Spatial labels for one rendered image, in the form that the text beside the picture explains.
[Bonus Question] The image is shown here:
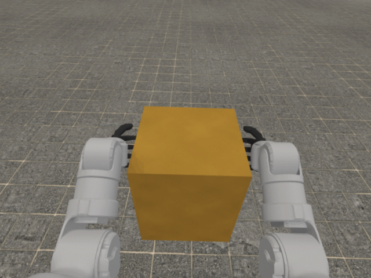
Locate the robot right forearm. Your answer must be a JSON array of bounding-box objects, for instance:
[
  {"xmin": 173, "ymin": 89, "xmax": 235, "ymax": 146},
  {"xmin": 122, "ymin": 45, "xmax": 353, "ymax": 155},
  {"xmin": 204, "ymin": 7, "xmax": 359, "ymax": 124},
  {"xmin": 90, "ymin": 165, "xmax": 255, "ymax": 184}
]
[{"xmin": 250, "ymin": 141, "xmax": 329, "ymax": 271}]

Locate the right robot hand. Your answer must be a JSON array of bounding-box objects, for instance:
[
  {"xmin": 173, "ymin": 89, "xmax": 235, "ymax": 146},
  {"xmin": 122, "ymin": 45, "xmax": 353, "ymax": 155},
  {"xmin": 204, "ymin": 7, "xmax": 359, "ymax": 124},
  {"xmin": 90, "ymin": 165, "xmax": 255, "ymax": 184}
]
[{"xmin": 242, "ymin": 126, "xmax": 265, "ymax": 170}]

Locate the carton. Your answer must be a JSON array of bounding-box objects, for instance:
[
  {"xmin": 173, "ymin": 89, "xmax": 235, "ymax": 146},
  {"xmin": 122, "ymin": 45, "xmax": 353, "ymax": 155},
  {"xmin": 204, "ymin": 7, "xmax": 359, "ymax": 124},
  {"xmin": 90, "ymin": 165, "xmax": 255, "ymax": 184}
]
[{"xmin": 127, "ymin": 106, "xmax": 252, "ymax": 242}]

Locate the robot left forearm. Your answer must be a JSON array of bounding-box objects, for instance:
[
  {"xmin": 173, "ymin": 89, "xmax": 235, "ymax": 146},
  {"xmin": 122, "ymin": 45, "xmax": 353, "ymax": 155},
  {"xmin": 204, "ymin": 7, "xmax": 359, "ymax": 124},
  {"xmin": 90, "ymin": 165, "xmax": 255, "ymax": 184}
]
[{"xmin": 51, "ymin": 137, "xmax": 128, "ymax": 272}]

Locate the left robot hand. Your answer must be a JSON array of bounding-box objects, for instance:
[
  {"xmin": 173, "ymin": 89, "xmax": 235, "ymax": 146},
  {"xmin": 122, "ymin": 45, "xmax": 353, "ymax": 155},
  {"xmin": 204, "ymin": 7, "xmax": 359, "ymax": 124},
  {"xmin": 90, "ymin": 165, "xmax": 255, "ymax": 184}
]
[{"xmin": 111, "ymin": 123, "xmax": 136, "ymax": 168}]

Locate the robot left upper arm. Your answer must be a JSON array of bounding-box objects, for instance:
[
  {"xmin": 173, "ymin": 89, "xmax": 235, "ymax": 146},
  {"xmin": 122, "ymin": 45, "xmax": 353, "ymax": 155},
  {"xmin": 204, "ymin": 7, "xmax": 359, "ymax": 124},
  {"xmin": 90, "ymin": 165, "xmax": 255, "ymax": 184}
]
[{"xmin": 28, "ymin": 229, "xmax": 121, "ymax": 278}]

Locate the robot right upper arm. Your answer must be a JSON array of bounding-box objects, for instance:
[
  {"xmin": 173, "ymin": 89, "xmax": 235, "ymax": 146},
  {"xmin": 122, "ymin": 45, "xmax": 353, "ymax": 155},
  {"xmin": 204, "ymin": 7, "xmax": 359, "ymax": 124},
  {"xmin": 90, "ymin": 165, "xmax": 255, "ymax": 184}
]
[{"xmin": 259, "ymin": 233, "xmax": 340, "ymax": 278}]

